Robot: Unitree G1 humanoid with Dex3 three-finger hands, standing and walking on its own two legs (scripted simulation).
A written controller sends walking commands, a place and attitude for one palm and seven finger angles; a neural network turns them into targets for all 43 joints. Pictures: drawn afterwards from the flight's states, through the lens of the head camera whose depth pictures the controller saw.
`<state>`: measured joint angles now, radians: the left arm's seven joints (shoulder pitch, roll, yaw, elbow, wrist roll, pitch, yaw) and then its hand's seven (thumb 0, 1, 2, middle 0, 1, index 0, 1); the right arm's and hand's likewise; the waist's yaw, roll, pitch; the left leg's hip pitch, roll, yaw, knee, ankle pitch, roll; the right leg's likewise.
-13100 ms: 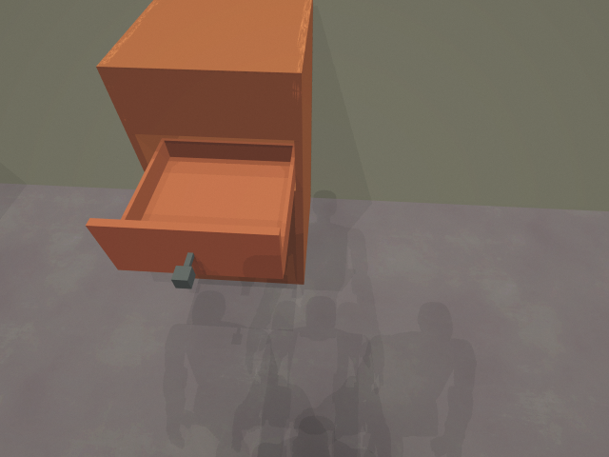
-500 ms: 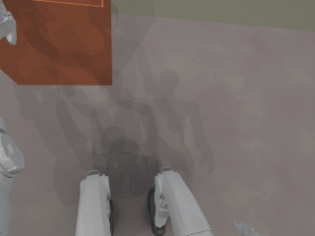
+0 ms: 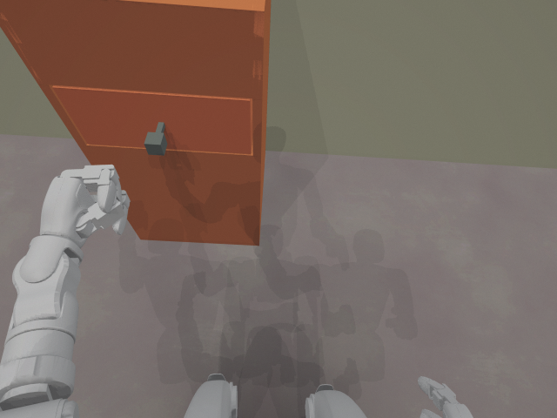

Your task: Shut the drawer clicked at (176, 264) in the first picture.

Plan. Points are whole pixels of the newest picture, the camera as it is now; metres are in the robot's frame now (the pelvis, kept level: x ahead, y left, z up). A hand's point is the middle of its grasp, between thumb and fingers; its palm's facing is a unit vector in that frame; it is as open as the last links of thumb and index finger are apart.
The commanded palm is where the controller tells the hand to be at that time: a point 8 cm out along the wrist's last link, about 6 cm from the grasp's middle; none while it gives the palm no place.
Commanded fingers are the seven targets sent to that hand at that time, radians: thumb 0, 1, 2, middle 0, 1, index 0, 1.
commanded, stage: draw the hand back to the body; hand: left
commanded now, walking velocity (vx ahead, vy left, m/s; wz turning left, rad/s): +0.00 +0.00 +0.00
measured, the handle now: (158, 137) +0.66 +0.25 -0.09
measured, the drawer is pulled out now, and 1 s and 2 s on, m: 0.00 0.00 0.00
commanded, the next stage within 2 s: step back with the hand held close in 0.86 s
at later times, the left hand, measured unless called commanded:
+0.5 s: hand (21, 253) +0.27 +0.23 +0.18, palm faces +0.33 -0.88 -0.34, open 3.3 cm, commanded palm +0.21 +0.27 +0.21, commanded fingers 0.00 0.90 0.90 -1.40 -1.60 -1.40 -1.60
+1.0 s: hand out of the picture +0.21 +0.22 +0.23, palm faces +0.39 -0.83 -0.39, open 3.3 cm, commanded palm +0.16 +0.26 +0.26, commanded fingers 0.00 0.90 0.90 -1.40 -1.60 -1.40 -1.60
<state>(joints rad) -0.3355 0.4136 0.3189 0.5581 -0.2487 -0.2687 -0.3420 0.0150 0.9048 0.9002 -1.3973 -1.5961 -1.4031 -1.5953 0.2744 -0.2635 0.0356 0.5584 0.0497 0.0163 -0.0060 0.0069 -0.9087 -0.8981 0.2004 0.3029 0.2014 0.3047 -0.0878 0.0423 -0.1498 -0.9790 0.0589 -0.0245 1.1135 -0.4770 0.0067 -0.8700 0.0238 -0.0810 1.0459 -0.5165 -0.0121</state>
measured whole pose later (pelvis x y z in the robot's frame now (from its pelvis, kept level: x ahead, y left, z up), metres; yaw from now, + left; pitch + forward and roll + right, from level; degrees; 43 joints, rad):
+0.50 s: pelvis +0.04 -0.01 +0.08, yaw +1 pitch +0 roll +0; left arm 0.32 0.32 0.20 -0.19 -0.08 -0.03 0.10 0.01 0.90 0.90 -1.40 -1.60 -1.40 -1.59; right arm 0.16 -0.23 0.05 0.55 0.03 -0.01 -0.08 0.01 -0.91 -0.90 0.20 0.30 0.20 0.30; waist 0.03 0.06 -0.03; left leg -0.24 0.02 0.03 0.53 -0.30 0.00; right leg -0.16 0.00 -0.04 0.50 -0.34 -0.01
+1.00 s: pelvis +0.03 -0.02 +0.08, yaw +1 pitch -4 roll +0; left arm 0.54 0.31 0.27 -0.44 -0.08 -0.08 0.09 0.01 0.90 0.90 -1.40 -1.60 -1.41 -1.59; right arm 0.20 -0.23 0.02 0.61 0.00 -0.10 -0.09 0.01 -0.91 -0.90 0.20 0.30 0.20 0.30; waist 0.06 0.08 0.01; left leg -0.12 0.04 0.02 0.45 -0.25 -0.02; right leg -0.05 0.02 -0.04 0.42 -0.30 -0.03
